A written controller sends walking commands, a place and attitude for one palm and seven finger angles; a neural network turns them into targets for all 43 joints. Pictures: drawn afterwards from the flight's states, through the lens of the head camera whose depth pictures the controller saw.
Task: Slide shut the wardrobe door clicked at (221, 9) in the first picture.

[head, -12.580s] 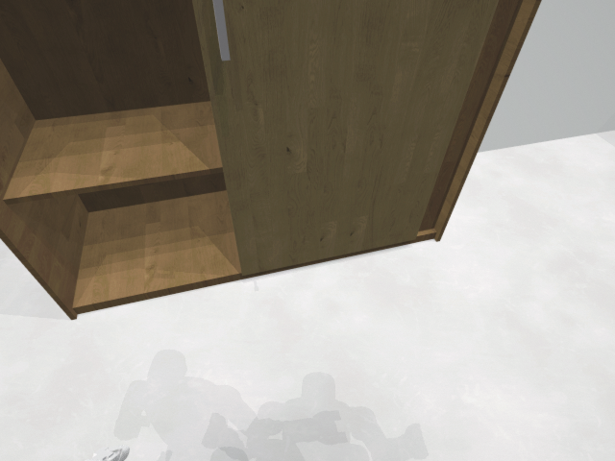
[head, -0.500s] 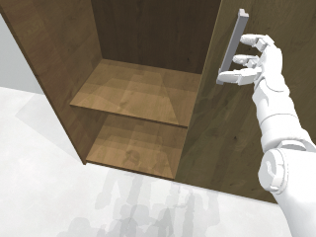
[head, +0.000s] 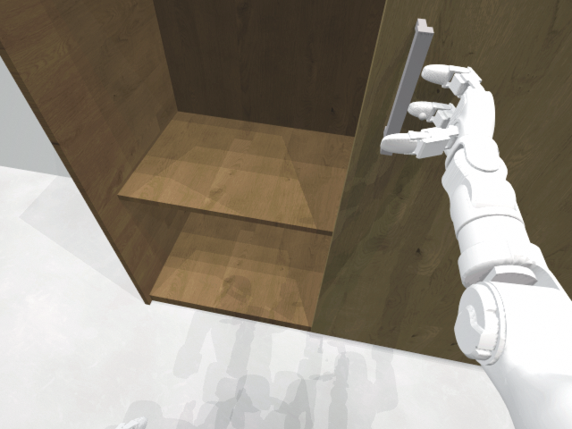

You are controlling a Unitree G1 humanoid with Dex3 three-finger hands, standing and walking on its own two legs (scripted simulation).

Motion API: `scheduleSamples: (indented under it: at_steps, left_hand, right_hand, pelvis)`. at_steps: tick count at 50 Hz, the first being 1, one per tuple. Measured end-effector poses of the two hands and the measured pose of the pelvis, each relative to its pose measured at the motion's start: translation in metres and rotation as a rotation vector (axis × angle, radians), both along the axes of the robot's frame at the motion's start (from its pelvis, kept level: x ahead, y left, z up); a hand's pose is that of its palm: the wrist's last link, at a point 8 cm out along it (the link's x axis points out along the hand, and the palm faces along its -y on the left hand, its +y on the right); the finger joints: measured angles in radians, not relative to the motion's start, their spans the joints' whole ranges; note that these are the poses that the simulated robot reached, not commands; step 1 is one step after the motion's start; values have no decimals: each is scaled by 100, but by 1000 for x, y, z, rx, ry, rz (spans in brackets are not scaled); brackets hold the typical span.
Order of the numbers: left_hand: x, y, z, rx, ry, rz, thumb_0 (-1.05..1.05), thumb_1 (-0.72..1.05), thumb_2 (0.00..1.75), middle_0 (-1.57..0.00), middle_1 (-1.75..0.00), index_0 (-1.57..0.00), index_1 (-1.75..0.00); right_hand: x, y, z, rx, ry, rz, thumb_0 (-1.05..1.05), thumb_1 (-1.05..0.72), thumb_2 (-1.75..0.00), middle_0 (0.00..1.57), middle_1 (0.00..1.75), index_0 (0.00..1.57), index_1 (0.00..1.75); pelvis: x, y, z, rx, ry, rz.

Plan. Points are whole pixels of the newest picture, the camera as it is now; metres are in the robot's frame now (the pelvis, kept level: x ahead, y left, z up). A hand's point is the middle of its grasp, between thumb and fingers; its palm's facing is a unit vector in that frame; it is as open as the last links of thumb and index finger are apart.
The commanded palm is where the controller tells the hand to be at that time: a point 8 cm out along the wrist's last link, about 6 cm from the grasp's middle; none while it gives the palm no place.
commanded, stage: slide the fingers in behind the handle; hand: right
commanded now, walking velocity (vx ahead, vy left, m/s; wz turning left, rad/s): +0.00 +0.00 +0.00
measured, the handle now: (402, 92) +0.53 -0.10 +0.23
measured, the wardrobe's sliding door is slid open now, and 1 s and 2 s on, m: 0.62 0.62 0.62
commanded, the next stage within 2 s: move the hooked fingers beside the handle in 1.04 s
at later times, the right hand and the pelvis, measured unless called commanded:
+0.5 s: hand (401, 115) +0.48 -0.09 +0.22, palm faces +0.10 +0.99 +0.03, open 13.9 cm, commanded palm +0.44 -0.13 +0.22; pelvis +0.01 +0.01 +0.00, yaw +1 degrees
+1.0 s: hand (398, 117) +0.46 -0.08 +0.23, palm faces +0.10 +0.99 +0.00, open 14.6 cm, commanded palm +0.44 -0.11 +0.22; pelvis +0.01 +0.01 +0.00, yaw -1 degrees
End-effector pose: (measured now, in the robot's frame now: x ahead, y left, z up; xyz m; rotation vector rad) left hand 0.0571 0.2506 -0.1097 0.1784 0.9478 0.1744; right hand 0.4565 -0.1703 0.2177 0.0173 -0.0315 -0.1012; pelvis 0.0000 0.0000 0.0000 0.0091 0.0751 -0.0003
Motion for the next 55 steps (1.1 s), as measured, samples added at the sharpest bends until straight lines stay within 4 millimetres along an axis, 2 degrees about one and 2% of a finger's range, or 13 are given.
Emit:
scheduleSamples:
  at_steps: [6,16,20,27,36,45,55]
  left_hand:
    - [16,-2,1,-8,-25,-18,1,90,90,-20,-30,-20,-30]
    - [33,-4,2,-29,-57,-9,1,90,90,-20,-30,-20,-30]
    - [34,-3,3,-39,-60,4,1,90,90,-20,-30,-20,-30]
    - [36,3,3,-42,-49,7,1,90,90,-20,-30,-20,-30]
    - [49,8,4,-23,-61,-22,1,90,90,-20,-30,-20,-30]
    - [60,2,5,-34,-82,-50,1,91,90,-20,-30,-20,-30]
    - [63,-6,4,-56,-92,-53,1,90,90,-20,-30,-20,-30]
  right_hand:
    - [-1,3,1,-12,0,5,-2,50,-30,34,124,32,123]
    - [3,39,-1,42,13,52,-2,50,-30,31,121,30,121]
    - [2,38,-1,35,2,24,-2,50,-30,33,122,31,121]
    - [-12,28,4,-2,-22,-1,-2,50,-30,32,121,31,121]
    - [-19,33,7,-8,10,-11,-2,50,-30,25,117,23,117]
    - [-20,36,8,-8,9,-4,-2,50,-30,21,116,19,116]
    - [-20,37,7,-12,0,3,-2,50,-30,20,116,18,115]
  pelvis:
    - [4,0,0,0,-1,-4]
    - [9,3,1,-5,-8,13]
    - [11,6,2,-8,-9,27]
    - [12,12,3,-6,-31,21]
    - [8,15,3,-5,-40,-5]
    - [10,15,3,-8,-42,-13]
    - [14,11,4,-9,-43,-6]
